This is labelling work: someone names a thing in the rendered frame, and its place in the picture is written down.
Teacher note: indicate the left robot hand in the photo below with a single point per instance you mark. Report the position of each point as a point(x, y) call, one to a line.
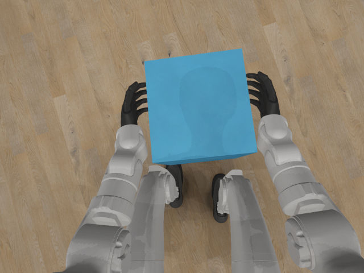
point(129, 112)

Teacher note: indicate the right robot forearm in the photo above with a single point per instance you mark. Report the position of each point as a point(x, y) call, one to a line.
point(298, 190)

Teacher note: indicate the right robot hand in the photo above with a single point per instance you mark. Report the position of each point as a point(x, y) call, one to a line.
point(268, 101)

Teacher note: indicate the carton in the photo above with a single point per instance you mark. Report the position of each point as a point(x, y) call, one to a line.
point(199, 108)

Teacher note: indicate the right robot foot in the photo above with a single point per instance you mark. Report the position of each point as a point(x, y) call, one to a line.
point(219, 217)

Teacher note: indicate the robot left upper arm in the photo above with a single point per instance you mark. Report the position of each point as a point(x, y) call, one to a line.
point(99, 249)

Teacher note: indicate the robot right upper arm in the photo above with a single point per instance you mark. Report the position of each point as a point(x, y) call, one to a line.
point(323, 242)

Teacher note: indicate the left robot forearm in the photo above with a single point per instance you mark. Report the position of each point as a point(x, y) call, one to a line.
point(113, 204)

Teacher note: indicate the left robot thigh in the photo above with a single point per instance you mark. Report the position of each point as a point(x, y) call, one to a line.
point(147, 226)

